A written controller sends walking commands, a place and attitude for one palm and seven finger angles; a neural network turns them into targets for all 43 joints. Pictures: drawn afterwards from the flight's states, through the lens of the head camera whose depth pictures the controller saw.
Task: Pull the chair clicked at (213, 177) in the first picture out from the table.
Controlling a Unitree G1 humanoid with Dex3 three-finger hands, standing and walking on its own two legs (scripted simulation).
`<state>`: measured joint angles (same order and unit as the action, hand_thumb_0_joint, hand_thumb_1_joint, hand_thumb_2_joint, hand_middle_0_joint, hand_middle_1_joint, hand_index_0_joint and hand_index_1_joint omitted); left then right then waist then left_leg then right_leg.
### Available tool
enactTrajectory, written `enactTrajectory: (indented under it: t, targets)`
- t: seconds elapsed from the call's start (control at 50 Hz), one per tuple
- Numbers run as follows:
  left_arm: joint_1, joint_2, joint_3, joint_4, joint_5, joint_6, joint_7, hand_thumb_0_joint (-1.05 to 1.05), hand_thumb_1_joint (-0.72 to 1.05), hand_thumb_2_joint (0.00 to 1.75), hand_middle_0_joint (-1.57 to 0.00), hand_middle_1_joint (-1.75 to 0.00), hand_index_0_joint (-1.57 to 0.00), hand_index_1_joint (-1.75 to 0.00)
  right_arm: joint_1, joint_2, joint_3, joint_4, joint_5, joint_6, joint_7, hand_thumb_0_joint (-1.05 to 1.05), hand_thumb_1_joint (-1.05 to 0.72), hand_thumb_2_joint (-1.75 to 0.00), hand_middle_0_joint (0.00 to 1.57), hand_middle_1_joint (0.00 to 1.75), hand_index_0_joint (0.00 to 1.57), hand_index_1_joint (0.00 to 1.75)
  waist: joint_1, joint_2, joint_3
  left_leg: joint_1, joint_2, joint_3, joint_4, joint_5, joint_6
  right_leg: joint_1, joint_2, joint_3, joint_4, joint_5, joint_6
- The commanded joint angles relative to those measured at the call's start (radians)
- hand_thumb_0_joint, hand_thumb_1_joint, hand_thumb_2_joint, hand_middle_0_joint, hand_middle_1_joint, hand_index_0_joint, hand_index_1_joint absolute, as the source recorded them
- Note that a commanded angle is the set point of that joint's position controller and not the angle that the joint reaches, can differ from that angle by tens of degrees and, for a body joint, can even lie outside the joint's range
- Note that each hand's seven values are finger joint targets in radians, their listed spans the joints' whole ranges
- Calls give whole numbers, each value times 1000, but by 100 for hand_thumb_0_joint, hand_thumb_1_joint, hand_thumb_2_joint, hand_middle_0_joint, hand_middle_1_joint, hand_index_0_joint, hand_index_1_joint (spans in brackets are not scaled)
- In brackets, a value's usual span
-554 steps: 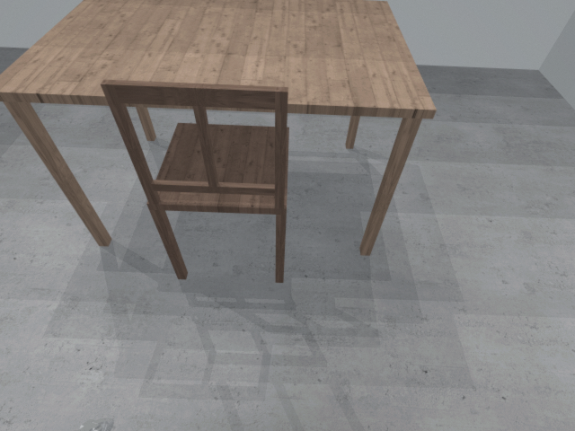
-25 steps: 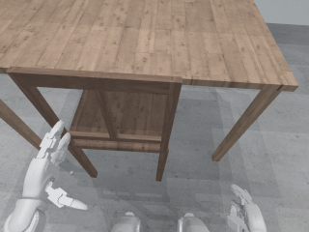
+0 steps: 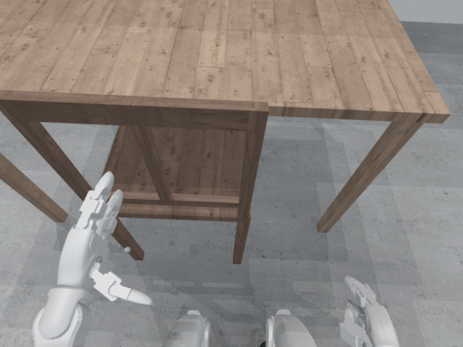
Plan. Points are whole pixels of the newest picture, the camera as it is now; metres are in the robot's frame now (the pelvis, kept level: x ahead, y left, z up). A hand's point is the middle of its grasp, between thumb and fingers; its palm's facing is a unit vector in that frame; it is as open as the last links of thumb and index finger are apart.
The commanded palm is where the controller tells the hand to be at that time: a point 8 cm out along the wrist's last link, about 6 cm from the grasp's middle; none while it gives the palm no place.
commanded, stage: aim the fingers beside a spindle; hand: left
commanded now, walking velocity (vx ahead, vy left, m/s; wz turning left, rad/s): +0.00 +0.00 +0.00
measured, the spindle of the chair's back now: (155, 166) +0.44 +0.18 -0.01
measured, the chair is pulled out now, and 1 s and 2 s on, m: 0.00 0.00 0.00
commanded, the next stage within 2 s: push the fingers through the gap in 1.36 s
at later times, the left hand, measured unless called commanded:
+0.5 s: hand (141, 243) +0.28 +0.16 +0.02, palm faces -0.02 -1.00 -0.03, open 16.9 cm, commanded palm +0.26 +0.22 +0.02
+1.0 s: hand (149, 238) +0.29 +0.16 +0.01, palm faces -0.03 -1.00 -0.03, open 16.9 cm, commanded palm +0.27 +0.21 +0.01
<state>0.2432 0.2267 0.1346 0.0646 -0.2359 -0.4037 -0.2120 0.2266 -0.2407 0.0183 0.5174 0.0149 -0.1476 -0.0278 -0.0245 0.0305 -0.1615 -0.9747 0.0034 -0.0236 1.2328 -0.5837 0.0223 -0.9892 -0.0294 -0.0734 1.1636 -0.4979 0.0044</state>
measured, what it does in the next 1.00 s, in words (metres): stands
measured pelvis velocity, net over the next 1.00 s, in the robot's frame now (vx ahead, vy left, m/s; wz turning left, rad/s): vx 0.00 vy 0.00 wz -0.01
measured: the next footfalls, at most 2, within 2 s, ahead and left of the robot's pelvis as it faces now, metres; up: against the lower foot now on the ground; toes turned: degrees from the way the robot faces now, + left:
none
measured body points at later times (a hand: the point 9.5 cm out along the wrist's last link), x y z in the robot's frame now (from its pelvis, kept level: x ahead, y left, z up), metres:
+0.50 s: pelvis +0.00 -0.01 -0.01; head +0.09 +0.01 +0.43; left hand +0.27 +0.22 +0.02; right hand +0.17 -0.25 -0.10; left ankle +0.00 +0.10 -0.64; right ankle +0.03 -0.13 -0.64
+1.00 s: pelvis +0.00 +0.00 -0.02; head +0.10 +0.01 +0.42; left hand +0.29 +0.21 +0.01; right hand +0.16 -0.24 -0.12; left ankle +0.00 +0.10 -0.64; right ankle +0.03 -0.13 -0.64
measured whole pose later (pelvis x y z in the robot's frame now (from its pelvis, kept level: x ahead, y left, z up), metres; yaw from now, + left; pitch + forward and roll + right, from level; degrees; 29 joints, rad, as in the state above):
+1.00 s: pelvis +0.00 +0.00 -0.02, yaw -1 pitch +22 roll -3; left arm 0.11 0.20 0.09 0.15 -0.18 -0.42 -0.13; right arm 0.21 -0.24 0.02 0.51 0.01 -0.06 0.00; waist -0.03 0.03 -0.17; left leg -1.09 0.00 -0.02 1.32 -0.61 0.03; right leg -1.11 -0.03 -0.06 1.25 -0.52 0.01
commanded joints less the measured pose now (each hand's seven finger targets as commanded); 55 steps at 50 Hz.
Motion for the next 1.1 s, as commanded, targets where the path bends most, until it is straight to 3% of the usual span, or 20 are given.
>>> enactTrajectory:
  t: [0.0, 0.1, 0.16, 0.22, 0.26, 0.3, 0.34, 0.36, 0.48, 0.62, 0.64, 0.68, 0.74, 0.8, 0.84, 0.92, 1.0, 1.08]
  targets:
    - [-63, 124, 74, -189, -2, -64, 23, 0, -50, 30, -6, -8, -6, -8, -23, -147, -65, -148, -2, -47, -5, 0, -90, -90, 20, 30, 20, 30, -3, -1, -272, 128, -5, -24, -197, 313, -10, 208, 29, 9, -126, 184, -30]
    - [-90, 112, 63, -189, 2, -72, 34, 0, -50, 30, -6, -8, -6, -8, -23, -142, -64, -150, -4, -35, -1, 0, -90, -90, 20, 30, 20, 30, -6, -5, -284, 105, -10, -17, -179, 309, -7, 215, 28, 17, -118, 196, -30]
    - [-122, 100, 43, -206, 8, -83, 37, 0, -50, 30, -6, -8, -6, -8, -26, -139, -66, -146, -5, -33, 1, 0, -90, -90, 20, 30, 20, 30, -11, 27, -296, 120, -8, -16, -172, 308, -9, 194, 25, 18, -112, 193, -30]
    - [-101, 86, 25, -188, 13, -81, 38, 0, -50, 30, -6, -8, -6, -8, -23, -140, -65, -149, -5, -28, 4, 0, -90, -90, 20, 30, 20, 30, -12, 11, -297, 111, -8, -17, -168, 312, -8, 192, 26, 16, -105, 197, -30]
    - [-147, 91, 29, -152, 16, -78, 41, 0, -50, 30, -6, -8, -6, -8, -27, -143, -65, -141, -4, -22, 3, 0, -90, -90, 20, 30, 20, 30, -25, -8, -271, 75, -11, -13, -154, 261, -5, 173, 26, 24, -113, 159, -27]
    - [-157, 123, 67, -135, 15, -82, 43, 0, -50, 30, -6, -8, -6, -8, -27, -146, -67, -138, -4, -18, -2, 0, -90, -90, 20, 30, 20, 30, -14, -24, -277, 57, -11, -13, -147, 253, -3, 180, 28, 30, -107, 151, -29]
    - [-175, 106, 52, -150, 12, -87, 38, 0, -50, 30, -6, -8, -6, -8, -32, -141, -64, -142, -5, -16, 2, 0, -90, -90, 20, 30, 20, 30, -9, 14, -301, 70, -15, -8, -148, 270, -5, 191, 24, 33, -101, 172, -31]
    - [-162, 109, 58, -139, 11, -87, 39, 0, -50, 30, -6, -8, -6, -8, -30, -141, -65, -142, -4, -14, 2, 0, -90, -90, 20, 30, 20, 30, -7, 4, -304, 66, -14, -7, -148, 271, -5, 194, 25, 33, -103, 172, -31]
    - [-224, 100, 44, -110, 8, -91, 29, 0, -50, 30, -6, -8, -6, -8, -32, -145, -66, -133, -4, -8, 2, 0, -90, -90, 20, 30, 20, 30, -23, 2, -306, 41, -14, -5, -124, 251, -1, 169, 25, 40, -95, 158, -26]
    - [-237, 93, 31, -102, 17, -89, 34, 0, -50, 30, -6, -8, -6, -8, -24, -148, -67, -129, -7, -1, 7, 0, -90, -90, 20, 30, 20, 30, -14, 16, -348, 69, -8, -18, -122, 310, -5, 151, 28, 26, -62, 201, -32]
    - [-241, 67, 1, -103, 21, -86, 37, 0, -50, 30, -6, -8, -6, -8, -25, -145, -67, -132, -7, 1, 9, 0, -90, -90, 20, 30, 20, 30, -22, 14, -343, 70, -9, -15, -118, 311, -4, 148, 27, 28, -64, 206, -31]
    - [-235, 88, 27, -103, 26, -88, 53, 0, -50, 30, -6, -8, -6, -8, -23, -147, -69, -131, -9, 5, 11, 0, -90, -90, 20, 30, 20, 30, -11, 19, -351, 65, -9, -18, -120, 315, -8, 149, 26, 25, -56, 205, -33]
    - [-278, 61, -3, -100, 38, -88, 73, 0, -50, 30, -6, -8, -6, -8, -22, -145, -68, -129, -12, 13, 14, 0, -90, -90, 20, 30, 20, 30, -26, 13, -347, 66, -7, -22, -111, 312, -8, 119, 26, 19, -45, 198, -31]
    - [-231, 106, 42, -117, 39, -93, 88, 0, -50, 30, -6, -8, -6, -8, -22, -146, -70, -138, -13, 20, 16, 0, -90, -90, 20, 30, 20, 30, 1, 16, -382, 73, -9, -22, -118, 339, -10, 154, 29, 21, -40, 220, -36]
    - [-195, 88, 32, -122, 38, -90, 87, 0, -50, 30, -6, -8, -6, -8, -24, -140, -69, -144, -11, 28, 20, 0, -90, -90, 20, 30, 20, 30, 2, 13, -379, 79, -8, -14, -123, 342, -11, 166, 28, 22, -48, 229, -35]
    - [-229, 70, 1, -110, 46, -86, 85, 0, -50, 30, -6, -8, -6, -8, -26, -144, -65, -140, -8, 34, 19, 0, -90, -90, 20, 30, 20, 30, -23, 3, -329, 64, -5, -25, -125, 300, -9, 124, 30, 16, -54, 186, -33]
    - [-280, 54, -24, -104, 46, -91, 86, 0, -50, 30, -6, -8, -6, -8, -26, -147, -65, -135, -10, 29, 12, 0, -90, -90, 20, 30, 20, 30, -36, -4, -323, 58, -7, -29, -117, 269, -5, 103, 30, 16, -57, 156, -32]
    - [-269, 90, 23, -100, 45, -97, 87, 0, -50, 30, -6, -8, -6, -8, -24, -145, -67, -131, -10, 31, 10, 0, -90, -90, 20, 30, 20, 30, -14, 0, -361, 63, -9, -23, -117, 297, -9, 137, 28, 21, -51, 187, -34]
